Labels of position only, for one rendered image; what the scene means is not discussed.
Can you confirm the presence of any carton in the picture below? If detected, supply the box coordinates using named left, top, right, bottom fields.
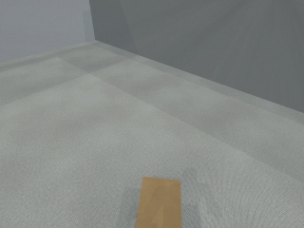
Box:
left=135, top=177, right=182, bottom=228

